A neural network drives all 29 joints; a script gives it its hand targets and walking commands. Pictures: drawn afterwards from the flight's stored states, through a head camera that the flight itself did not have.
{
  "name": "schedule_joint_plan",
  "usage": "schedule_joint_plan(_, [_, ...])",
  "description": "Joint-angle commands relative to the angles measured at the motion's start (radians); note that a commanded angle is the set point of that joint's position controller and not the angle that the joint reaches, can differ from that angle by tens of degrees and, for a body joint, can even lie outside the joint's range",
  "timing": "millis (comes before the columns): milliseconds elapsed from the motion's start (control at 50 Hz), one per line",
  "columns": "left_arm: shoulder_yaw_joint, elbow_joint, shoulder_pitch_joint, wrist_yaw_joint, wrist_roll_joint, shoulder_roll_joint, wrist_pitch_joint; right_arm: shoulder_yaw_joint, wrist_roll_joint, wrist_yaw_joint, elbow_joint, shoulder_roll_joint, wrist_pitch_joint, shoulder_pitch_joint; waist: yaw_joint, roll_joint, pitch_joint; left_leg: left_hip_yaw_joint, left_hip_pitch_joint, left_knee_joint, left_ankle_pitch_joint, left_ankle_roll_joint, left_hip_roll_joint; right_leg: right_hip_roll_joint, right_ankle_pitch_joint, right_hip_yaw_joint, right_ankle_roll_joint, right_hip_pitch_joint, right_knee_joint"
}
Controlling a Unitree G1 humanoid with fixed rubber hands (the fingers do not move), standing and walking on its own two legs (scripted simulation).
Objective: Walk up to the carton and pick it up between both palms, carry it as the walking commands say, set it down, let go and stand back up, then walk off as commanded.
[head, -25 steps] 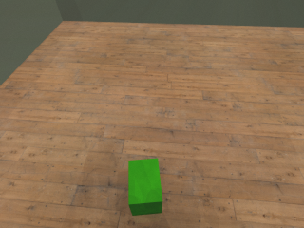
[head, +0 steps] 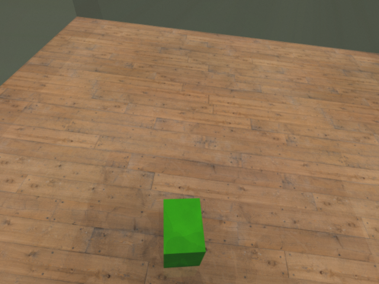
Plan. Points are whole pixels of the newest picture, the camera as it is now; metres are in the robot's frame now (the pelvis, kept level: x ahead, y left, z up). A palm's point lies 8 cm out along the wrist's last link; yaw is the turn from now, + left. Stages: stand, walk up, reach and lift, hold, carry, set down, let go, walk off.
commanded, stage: walk up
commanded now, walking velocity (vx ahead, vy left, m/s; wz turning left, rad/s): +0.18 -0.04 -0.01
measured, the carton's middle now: (181, 233) +0.45 -0.02 -0.65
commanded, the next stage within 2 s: none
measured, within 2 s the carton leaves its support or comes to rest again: neither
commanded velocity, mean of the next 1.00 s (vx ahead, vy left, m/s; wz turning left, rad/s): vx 0.08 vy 0.11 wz -0.01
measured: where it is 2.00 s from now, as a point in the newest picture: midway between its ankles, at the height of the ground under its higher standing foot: outside the picture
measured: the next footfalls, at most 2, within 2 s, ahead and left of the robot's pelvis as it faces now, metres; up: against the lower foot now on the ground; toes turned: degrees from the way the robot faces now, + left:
right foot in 0.30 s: +0.09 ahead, -0.16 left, +0.00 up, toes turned -3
left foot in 0.58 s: +0.04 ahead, +0.08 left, +0.00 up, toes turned +7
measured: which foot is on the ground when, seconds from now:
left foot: down 0.00-0.30, up 0.32-0.56, down 0.58-0.92, up 0.94-1.00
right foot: up 0.00-0.28, down 0.30-0.60, up 0.62-0.88, down 0.90-1.00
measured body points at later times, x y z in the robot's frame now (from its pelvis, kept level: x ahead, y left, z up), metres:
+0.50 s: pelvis +0.01 -0.02 +0.00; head +0.02 -0.05 +0.45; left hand +0.08 +0.22 -0.13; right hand +0.09 -0.27 -0.15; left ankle -0.01 +0.07 -0.70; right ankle +0.05 -0.16 -0.73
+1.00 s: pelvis +0.00 +0.00 +0.00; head +0.03 -0.02 +0.45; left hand +0.07 +0.23 -0.14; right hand +0.06 -0.25 -0.15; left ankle -0.01 +0.08 -0.71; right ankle +0.01 -0.13 -0.73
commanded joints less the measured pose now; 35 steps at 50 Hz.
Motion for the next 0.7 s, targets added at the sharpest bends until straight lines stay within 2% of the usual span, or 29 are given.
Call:
schedule_joint_plan(0, [0.055, -0.073, -0.077, -0.032, 0.025, 0.109, -0.003, -0.071, -0.018, -0.016, 0.033, -0.128, -0.037, 0.144, -0.073, 0.186, -0.04, -0.316, 0.282, -0.371, 0.067, 0.003, 0.339, -0.023, 0.02, -0.026, -0.015, -0.254, 0.085])
schedule_joint_plan(20, [0.048, -0.092, -0.115, -0.036, 0.024, 0.105, -0.006, -0.065, -0.021, -0.019, 0.033, -0.121, -0.035, 0.113, -0.074, 0.164, 0.012, -0.334, 0.289, -0.415, -0.086, 0.03, 0.335, -0.042, 0.02, -0.003, -0.018, -0.306, 0.047])
schedule_joint_plan(60, [0.05, -0.078, -0.081, -0.041, 0.022, 0.102, -0.017, -0.067, -0.018, -0.017, 0.007, -0.133, -0.036, 0.071, -0.053, 0.202, 0.039, -0.266, 0.168, -0.444, -0.121, 0.025, 0.321, -0.034, 0.056, -0.04, -0.009, -0.236, 0.035])
schedule_joint_plan(80, [0.056, -0.098, -0.104, -0.049, 0.023, 0.12, -0.021, -0.072, -0.03, -0.012, 0.006, -0.165, -0.039, 0.103, -0.06, 0.188, 0.023, -0.316, 0.181, -0.466, -0.212, 0.056, 0.355, -0.043, 0.059, -0.033, -0.014, -0.239, 0.008])
schedule_joint_plan(100, [0.053, -0.108, -0.139, -0.046, 0.022, 0.105, -0.026, -0.068, -0.034, -0.013, 0.002, -0.147, -0.039, 0.109, -0.068, 0.162, 0.079, -0.319, 0.175, -0.474, -0.188, 0.044, 0.341, -0.047, 0.071, -0.02, -0.018, -0.256, -0.017])
schedule_joint_plan(120, [0.051, -0.093, -0.09, -0.039, 0.028, 0.105, -0.029, -0.062, -0.03, -0.013, 0.001, -0.15, -0.035, 0.074, -0.036, 0.17, 0.044, -0.241, 0.168, -0.434, -0.134, 0.049, 0.298, -0.046, 0.056, -0.023, -0.016, -0.213, -0.056])
schedule_joint_plan(140, [0.047, -0.089, -0.092, -0.039, 0.025, 0.1, -0.032, -0.063, -0.033, -0.009, 0.001, -0.152, -0.026, 0.068, -0.041, 0.196, 0.03, -0.216, 0.148, -0.421, -0.144, 0.048, 0.27, -0.031, 0.007, -0.054, -0.016, -0.144, -0.107])
schedule_joint_plan(160, [0.044, -0.086, -0.098, -0.035, 0.018, 0.094, -0.042, -0.066, -0.044, -0.008, -0.012, -0.15, -0.03, 0.086, -0.041, 0.102, 0.03, -0.242, 0.166, -0.392, 0.016, 0.057, 0.306, -0.033, 0.014, -0.04, -0.016, -0.127, -0.161])
schedule_joint_plan(180, [0.036, -0.112, -0.098, -0.028, 0.015, 0.077, -0.048, -0.059, -0.042, -0.009, 0.005, -0.122, -0.019, 0.097, -0.046, 0.187, -0.002, -0.194, 0.173, -0.355, -0.001, 0.05, 0.239, -0.034, -0.031, -0.049, -0.024, -0.07, -0.232])
schedule_joint_plan(200, [0.038, -0.097, -0.09, -0.023, 0.021, 0.081, -0.049, -0.057, -0.049, -0.002, -0.006, -0.139, -0.011, 0.077, -0.039, 0.206, -0.008, -0.164, 0.159, -0.327, -0.008, 0.053, 0.219, -0.01, -0.067, -0.079, -0.025, -0.054, -0.282])
schedule_joint_plan(240, [0.044, -0.08, 0.014, -0.002, 0.019, 0.084, -0.065, -0.061, -0.046, -0.001, 0.001, -0.131, -0.002, 0.054, 0.011, 0.127, -0.081, -0.113, 0.067, -0.231, 0.035, 0.037, 0.172, -0.003, 0.066, -0.12, -0.028, 0.16, -0.4])
schedule_joint_plan(260, [0.04, -0.041, 0.079, 0.009, 0.031, 0.092, -0.078, -0.053, -0.034, -0.01, 0.001, -0.094, 0.001, 0.036, 0.04, 0.086, -0.078, -0.068, 0.049, -0.135, 0.193, -0.011, 0.162, -0.054, 0.156, -0.038, -0.045, 0.222, -0.51])
schedule_joint_plan(280, [0.053, -0.037, 0.159, 0.018, 0.047, 0.173, -0.089, -0.049, -0.03, -0.009, -0.006, -0.084, -0.002, 0.047, 0.069, -0.053, -0.114, -0.015, -0.071, 0.043, 0.124, -0.043, 0.073, -0.175, 0.231, 0.148, -0.073, 0.355, -0.556])
schedule_joint_plan(300, [0.076, -0.011, 0.193, 0.032, 0.046, 0.276, -0.077, -0.052, -0.024, -0.007, -0.043, -0.068, 0.022, 0.01, 0.077, -0.279, -0.019, -0.016, -0.224, 0.18, -0.156, -0.092, -0.044, -0.375, 0.576, 0.437, -0.18, 0.282, -0.604])
schedule_joint_plan(320, [0.09, -0.023, 0.214, 0.039, 0.041, 0.291, -0.064, -0.063, -0.02, -0.004, -0.071, -0.111, 0.036, -0.028, 0.101, -0.284, -0.037, -0.108, -0.286, 0.333, -0.296, -0.099, -0.046, -0.428, 0.665, 0.5, -0.273, 0.288, -0.603])
schedule_joint_plan(340, [0.091, -0.016, 0.215, 0.032, 0.042, 0.257, -0.058, -0.053, -0.032, 0.01, -0.056, -0.081, 0.035, -0.011, 0.095, -0.234, -0.08, -0.152, -0.25, 0.355, -0.252, -0.086, -0.004, -0.37, 0.184, 0.493, -0.261, 0.272, -0.656])
schedule_joint_plan(360, [0.085, -0.026, 0.149, 0.041, 0.041, 0.232, -0.052, -0.073, -0.026, 0.006, -0.064, -0.091, 0.042, -0.069, 0.071, -0.198, 0.026, -0.15, -0.294, 0.415, -0.224, -0.1, -0.021, -0.371, 0.299, 0.478, -0.248, 0.18, -0.672])
schedule_joint_plan(380, [0.085, -0.041, 0.128, 0.043, 0.045, 0.212, -0.048, -0.068, -0.038, 0.011, -0.041, -0.086, 0.045, -0.061, 0.057, -0.193, -0.004, -0.169, -0.289, 0.436, -0.193, -0.096, -0.004, -0.321, 0.27, 0.413, -0.227, 0.188, -0.659])
schedule_joint_plan(420, [0.082, -0.056, 0.08, 0.043, 0.043, 0.213, -0.045, -0.062, -0.031, 0.014, -0.027, -0.072, 0.047, -0.066, 0.031, -0.204, -0.017, -0.166, -0.215, 0.325, -0.195, -0.103, -0.011, -0.262, 0.408, 0.285, -0.199, 0.139, -0.62])
schedule_joint_plan(440, [0.083, -0.052, 0.06, 0.039, 0.046, 0.22, -0.041, -0.055, -0.027, 0.015, -0.026, -0.067, 0.049, -0.068, 0.027, -0.25, -0.011, -0.153, -0.192, 0.266, -0.224, -0.105, -0.023, -0.259, 0.416, 0.297, -0.201, 0.132, -0.626])
schedule_joint_plan(480, [0.094, -0.07, 0.005, 0.035, 0.052, 0.24, -0.026, -0.055, -0.023, 0.018, -0.023, -0.076, 0.053, -0.037, 0.011, -0.291, -0.011, -0.15, -0.082, 0.189, -0.207, -0.098, -0.02, -0.259, 0.284, 0.312, -0.197, 0.053, -0.641])
schedule_joint_plan(520, [0.098, -0.084, -0.061, 0.031, 0.04, 0.229, -0.016, -0.042, -0.012, 0.012, 0.013, -0.066, 0.044, 0.032, -0.059, -0.253, -0.015, -0.135, 0.113, -0.106, -0.007, -0.08, -0.017, -0.209, 0.209, 0.241, -0.132, -0.041, -0.593])
schedule_joint_plan(540, [0.091, -0.089, -0.055, 0.023, 0.037, 0.196, -0.019, -0.044, -0.011, 0.012, 0.035, -0.081, 0.031, 0.062, -0.068, -0.202, -0.014, -0.131, 0.201, -0.216, 0.095, -0.075, 0.02, -0.147, 0.154, 0.17, -0.09, -0.093, -0.523])
schedule_joint_plan(580, [0.058, -0.099, -0.035, 0.013, 0.021, 0.06, -0.026, -0.063, -0.029, 0.001, 0.055, -0.188, 0.017, 0.093, -0.054, 0.105, -0.059, -0.377, 0.224, -0.386, 0.065, -0.023, 0.3, 0.037, -0.097, -0.034, -0.01, -0.173, -0.264])
schedule_joint_plan(600, [0.061, -0.097, -0.063, 0.012, 0.017, 0.09, -0.019, -0.069, -0.034, -0.001, 0.024, -0.183, 0.018, -0.007, -0.047, 0.159, -0.011, -0.331, 0.07, -0.42, 0.067, 0.044, 0.348, 0.009, -0.135, -0.044, -0.005, -0.099, -0.13])
schedule_joint_plan(620, [0.065, -0.107, -0.054, 0.012, 0.017, 0.103, -0.012, -0.055, -0.034, 0.0, 0.003, -0.144, 0.02, -0.081, -0.014, 0.156, 0.026, -0.33, 0.018, -0.418, 0.101, 0.082, 0.317, 0.012, -0.121, -0.021, -0.003, -0.097, -0.024])
schedule_joint_plan(640, [0.07, -0.107, -0.064, 0.009, 0.028, 0.115, -0.014, -0.05, -0.042, -0.001, -0.002, -0.143, 0.01, -0.069, -0.018, 0.12, 0.023, -0.328, 0.069, -0.434, -0.018, 0.092, 0.303, 0.0, -0.115, -0.015, -0.008, -0.157, 0.036])
schedule_joint_plan(660, [0.068, -0.092, -0.041, 0.003, 0.03, 0.117, -0.016, -0.046, -0.035, -0.007, -0.001, -0.122, 0.003, -0.071, -0.011, 0.101, 0.013, -0.286, 0.084, -0.423, -0.009, 0.079, 0.275, -0.001, -0.084, -0.016, -0.004, -0.161, 0.048])
schedule_joint_plan(680, [0.067, -0.07, -0.019, -0.001, 0.035, 0.096, -0.022, -0.043, -0.035, -0.016, -0.011, -0.116, -0.006, -0.091, 0.01, 0.073, 0.013, -0.274, 0.1, -0.381, 0.294, 0.073, 0.303, 0.011, -0.101, -0.007, -0.005, -0.149, 0.093])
